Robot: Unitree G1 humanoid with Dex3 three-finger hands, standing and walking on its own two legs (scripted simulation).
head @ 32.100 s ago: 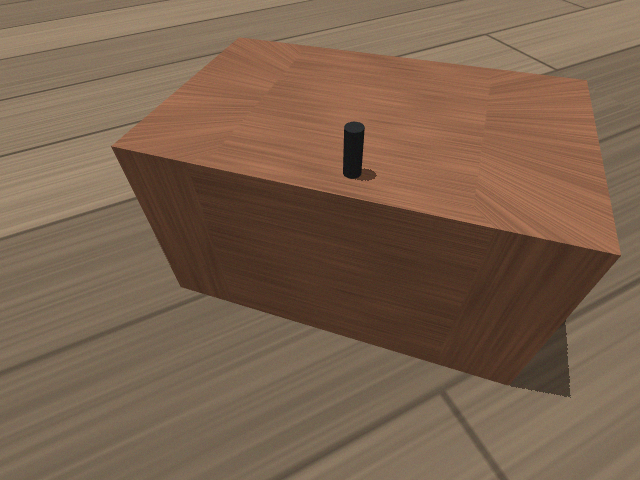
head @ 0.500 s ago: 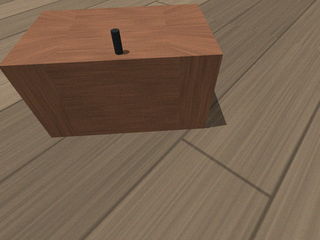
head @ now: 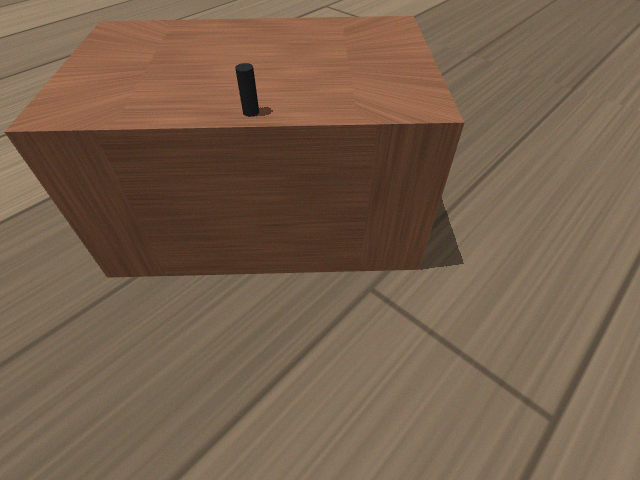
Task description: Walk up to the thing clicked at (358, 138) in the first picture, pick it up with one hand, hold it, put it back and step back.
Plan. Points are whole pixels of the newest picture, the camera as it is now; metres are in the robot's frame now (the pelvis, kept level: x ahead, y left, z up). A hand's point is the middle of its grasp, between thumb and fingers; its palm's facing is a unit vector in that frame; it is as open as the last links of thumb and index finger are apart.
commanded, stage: step back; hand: left
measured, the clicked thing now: (247, 90) +1.05 +0.20 -0.05
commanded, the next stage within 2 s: stand in 0.06 s
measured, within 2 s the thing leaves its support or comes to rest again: neither
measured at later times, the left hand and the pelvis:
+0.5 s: hand out of the picture +0.09 +0.25 -0.14, palm faces -0.03 -0.94 -0.34, open 7.4 cm; pelvis +0.00 +0.00 +0.02, yaw -1 degrees
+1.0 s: hand out of the picture +0.05 +0.23 -0.14, palm faces -0.04 -0.94 -0.35, open 7.4 cm; pelvis -0.01 -0.02 +0.02, yaw +0 degrees
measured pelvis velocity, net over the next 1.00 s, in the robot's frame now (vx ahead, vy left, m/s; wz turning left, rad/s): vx -0.01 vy -0.02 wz -0.01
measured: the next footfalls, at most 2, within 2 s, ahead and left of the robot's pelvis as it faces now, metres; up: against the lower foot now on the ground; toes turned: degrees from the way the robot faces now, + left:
none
